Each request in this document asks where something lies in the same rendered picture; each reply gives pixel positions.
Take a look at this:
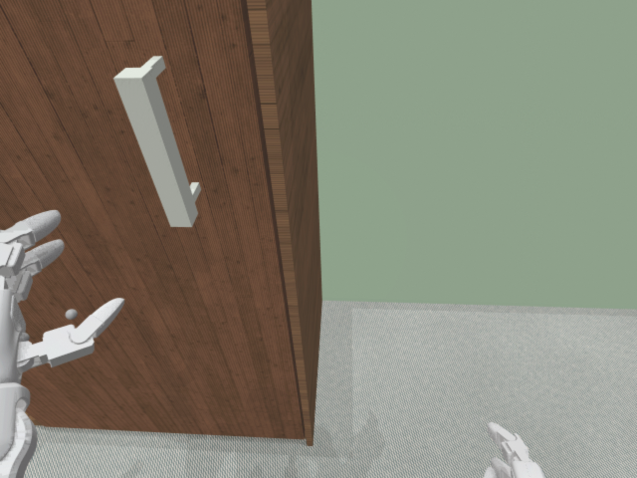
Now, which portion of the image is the robot left hand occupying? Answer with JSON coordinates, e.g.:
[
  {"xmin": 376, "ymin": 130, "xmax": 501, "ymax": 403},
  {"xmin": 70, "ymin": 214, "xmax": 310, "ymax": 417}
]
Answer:
[{"xmin": 0, "ymin": 210, "xmax": 124, "ymax": 384}]

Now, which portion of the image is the wardrobe door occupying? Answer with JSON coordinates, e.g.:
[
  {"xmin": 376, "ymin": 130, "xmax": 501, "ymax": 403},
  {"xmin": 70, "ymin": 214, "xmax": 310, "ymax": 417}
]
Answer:
[{"xmin": 0, "ymin": 0, "xmax": 305, "ymax": 439}]

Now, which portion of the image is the left robot forearm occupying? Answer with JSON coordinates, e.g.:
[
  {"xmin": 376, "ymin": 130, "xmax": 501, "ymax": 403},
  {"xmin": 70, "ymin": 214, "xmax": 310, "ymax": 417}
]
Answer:
[{"xmin": 0, "ymin": 382, "xmax": 38, "ymax": 478}]

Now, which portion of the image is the handle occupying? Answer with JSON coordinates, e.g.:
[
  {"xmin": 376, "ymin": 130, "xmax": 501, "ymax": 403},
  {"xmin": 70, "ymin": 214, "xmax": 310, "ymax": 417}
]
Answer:
[{"xmin": 113, "ymin": 56, "xmax": 201, "ymax": 227}]

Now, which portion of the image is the robot right hand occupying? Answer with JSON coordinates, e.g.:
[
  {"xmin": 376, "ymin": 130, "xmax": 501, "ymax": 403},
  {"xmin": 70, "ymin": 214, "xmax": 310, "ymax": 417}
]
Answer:
[{"xmin": 484, "ymin": 422, "xmax": 545, "ymax": 478}]

